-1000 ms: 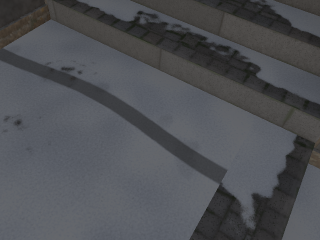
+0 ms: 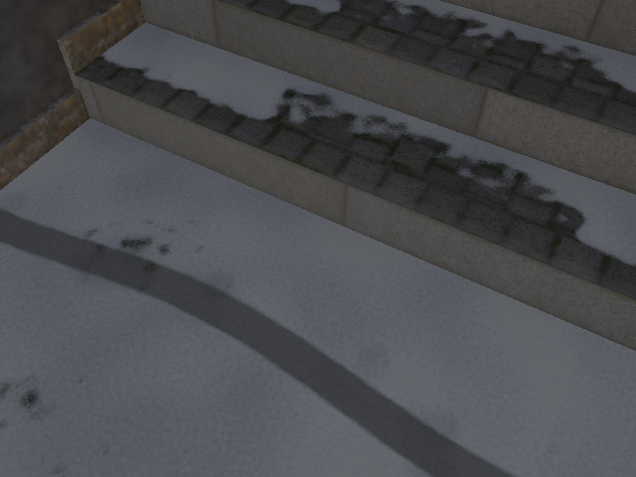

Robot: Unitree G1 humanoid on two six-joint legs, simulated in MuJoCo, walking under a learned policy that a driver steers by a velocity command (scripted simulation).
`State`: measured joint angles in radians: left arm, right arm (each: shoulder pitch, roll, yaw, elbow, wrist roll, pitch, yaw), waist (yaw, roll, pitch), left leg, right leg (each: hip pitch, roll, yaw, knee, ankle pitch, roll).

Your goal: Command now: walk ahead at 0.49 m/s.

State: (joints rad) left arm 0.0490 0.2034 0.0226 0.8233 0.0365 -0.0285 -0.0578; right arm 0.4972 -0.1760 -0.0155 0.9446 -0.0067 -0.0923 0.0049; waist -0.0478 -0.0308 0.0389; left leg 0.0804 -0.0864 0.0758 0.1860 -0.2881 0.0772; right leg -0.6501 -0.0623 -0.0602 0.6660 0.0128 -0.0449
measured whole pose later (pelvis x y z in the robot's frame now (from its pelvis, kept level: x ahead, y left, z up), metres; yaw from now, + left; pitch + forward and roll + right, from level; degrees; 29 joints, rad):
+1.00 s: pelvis +0.58 +0.03 +0.01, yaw +9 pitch +1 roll +0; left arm 0.06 0.23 0.03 0.85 0.04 -0.05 -0.02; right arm 0.42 -0.21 -0.06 1.00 -0.01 -0.06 0.01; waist -0.06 -0.03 0.04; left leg -0.09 -0.12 -0.05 0.27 -0.19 0.11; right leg -0.62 -0.10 0.03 0.77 -0.08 0.03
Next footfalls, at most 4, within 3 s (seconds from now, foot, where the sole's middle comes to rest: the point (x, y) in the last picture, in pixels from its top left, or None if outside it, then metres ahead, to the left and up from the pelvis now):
0.12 right None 0.26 -0.09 -0.78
0.66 left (275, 429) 0.58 0.09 -0.78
1.18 right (335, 307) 0.88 -0.06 -0.78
1.64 left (227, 293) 0.93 0.20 -0.78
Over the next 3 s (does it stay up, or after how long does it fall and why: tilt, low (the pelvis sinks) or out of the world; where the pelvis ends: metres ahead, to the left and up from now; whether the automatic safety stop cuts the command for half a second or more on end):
stays up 0.92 0.07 0.00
